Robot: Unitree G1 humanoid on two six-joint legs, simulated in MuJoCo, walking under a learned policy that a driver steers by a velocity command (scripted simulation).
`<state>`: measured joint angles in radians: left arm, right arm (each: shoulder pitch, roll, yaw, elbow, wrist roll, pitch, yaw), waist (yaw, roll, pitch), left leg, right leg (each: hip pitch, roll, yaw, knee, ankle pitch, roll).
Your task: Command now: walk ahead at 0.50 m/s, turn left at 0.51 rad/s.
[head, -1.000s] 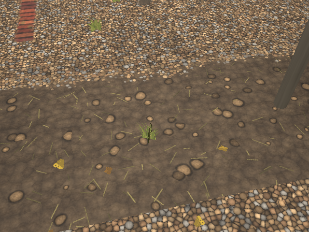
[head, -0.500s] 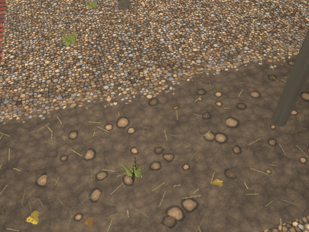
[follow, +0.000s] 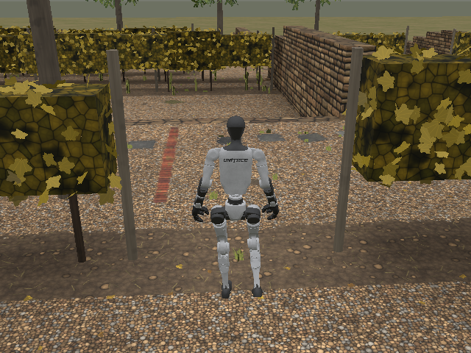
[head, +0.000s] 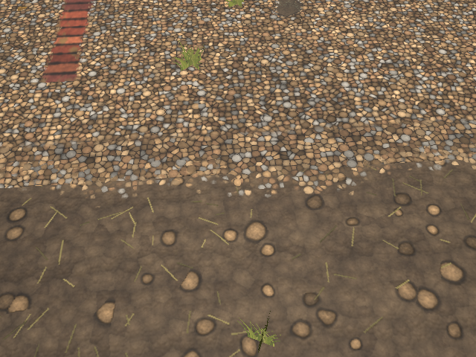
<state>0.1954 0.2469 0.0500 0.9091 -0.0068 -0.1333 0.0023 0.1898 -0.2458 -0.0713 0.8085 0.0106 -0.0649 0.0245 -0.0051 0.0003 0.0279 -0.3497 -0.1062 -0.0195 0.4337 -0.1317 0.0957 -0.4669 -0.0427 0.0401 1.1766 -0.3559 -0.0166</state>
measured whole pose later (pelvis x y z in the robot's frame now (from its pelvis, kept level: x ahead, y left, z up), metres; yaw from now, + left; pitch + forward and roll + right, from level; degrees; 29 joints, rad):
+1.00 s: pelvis +0.54 +0.04 +0.00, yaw +8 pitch +2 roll +0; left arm 0.31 0.29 0.04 0.92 -0.02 -0.09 -0.01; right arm 0.14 -0.25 -0.05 0.75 0.00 -0.08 0.03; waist 0.02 -0.02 0.02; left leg -0.35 -0.04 0.04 0.46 -0.15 0.06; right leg -0.38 -0.04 0.03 1.15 -0.39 -0.03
